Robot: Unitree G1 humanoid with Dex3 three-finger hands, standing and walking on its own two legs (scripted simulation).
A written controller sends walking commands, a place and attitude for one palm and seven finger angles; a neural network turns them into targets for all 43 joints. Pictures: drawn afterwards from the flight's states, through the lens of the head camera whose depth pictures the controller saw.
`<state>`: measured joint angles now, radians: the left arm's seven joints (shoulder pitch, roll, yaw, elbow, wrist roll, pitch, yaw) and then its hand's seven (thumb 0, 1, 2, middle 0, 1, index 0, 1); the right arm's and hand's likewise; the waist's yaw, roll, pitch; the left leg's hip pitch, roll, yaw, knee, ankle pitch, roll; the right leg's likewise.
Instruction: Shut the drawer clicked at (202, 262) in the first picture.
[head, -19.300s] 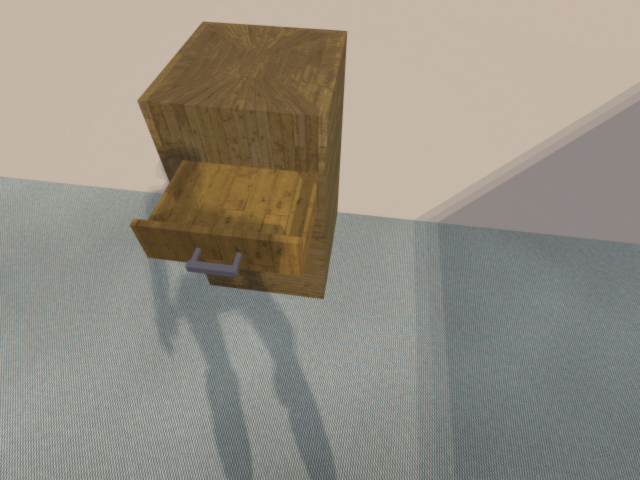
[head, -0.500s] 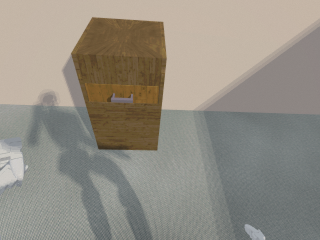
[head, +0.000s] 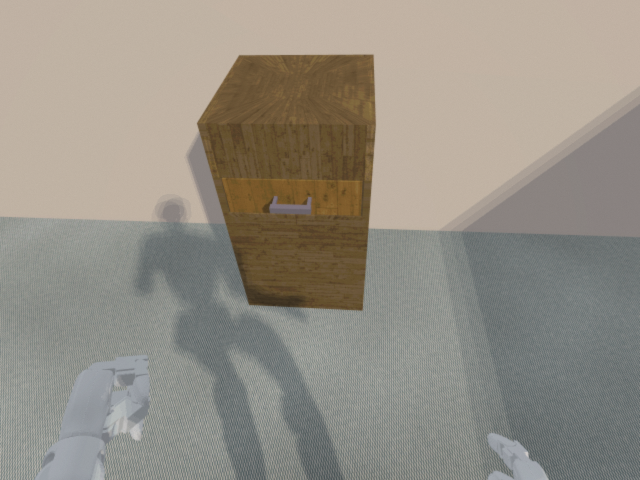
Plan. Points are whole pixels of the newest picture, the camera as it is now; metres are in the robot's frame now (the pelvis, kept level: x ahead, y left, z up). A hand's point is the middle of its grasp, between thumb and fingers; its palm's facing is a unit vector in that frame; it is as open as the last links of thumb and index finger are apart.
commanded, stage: let the arm hang, fingers relaxed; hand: left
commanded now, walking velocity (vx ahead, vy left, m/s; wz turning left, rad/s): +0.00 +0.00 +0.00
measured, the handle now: (291, 204) +0.85 +0.15 -0.22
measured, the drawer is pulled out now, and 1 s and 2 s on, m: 0.00 0.00 0.00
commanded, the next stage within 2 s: look to check the result in 0.98 s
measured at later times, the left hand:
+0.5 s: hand out of the picture -0.05 +0.20 -0.15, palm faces +0.00 -0.98 -0.20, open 5.7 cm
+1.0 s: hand out of the picture +0.01 +0.16 -0.16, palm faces +0.00 -0.98 -0.17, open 7.3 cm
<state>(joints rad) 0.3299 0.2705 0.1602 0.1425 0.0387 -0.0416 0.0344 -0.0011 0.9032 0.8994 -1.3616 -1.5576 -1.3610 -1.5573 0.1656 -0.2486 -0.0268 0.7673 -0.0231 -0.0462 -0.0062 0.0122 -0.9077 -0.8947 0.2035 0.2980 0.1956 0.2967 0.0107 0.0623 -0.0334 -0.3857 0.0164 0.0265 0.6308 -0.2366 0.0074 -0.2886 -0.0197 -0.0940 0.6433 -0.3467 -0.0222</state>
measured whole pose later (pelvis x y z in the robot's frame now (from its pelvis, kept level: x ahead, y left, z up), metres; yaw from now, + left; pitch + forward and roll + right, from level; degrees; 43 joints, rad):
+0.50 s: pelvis +0.01 +0.02 +0.02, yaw -1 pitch -1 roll -1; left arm 0.35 0.17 0.00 1.15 0.02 0.02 0.02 0.01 0.91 0.90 -0.49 -0.63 -0.48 -0.62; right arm 0.29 -0.17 -0.02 1.10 -0.01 0.02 -0.03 0.01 -0.92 -0.89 0.20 0.30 0.19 0.30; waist 0.01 0.01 0.08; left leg -0.25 0.00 0.05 0.42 -0.15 0.03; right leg -0.16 -0.02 -0.08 0.41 -0.23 0.00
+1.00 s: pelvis +0.02 +0.01 +0.02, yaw -2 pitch -1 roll +0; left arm 0.30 0.10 0.01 1.14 0.01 -0.01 0.04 0.00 0.92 0.90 -0.20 -0.30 -0.20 -0.30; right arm 0.33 -0.08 -0.02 1.15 -0.02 0.01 -0.04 0.01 -0.91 -0.89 0.20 0.30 0.19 0.30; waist -0.02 0.02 0.05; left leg -0.24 0.02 0.06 0.43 -0.17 0.01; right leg -0.15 -0.01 -0.06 0.44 -0.26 -0.01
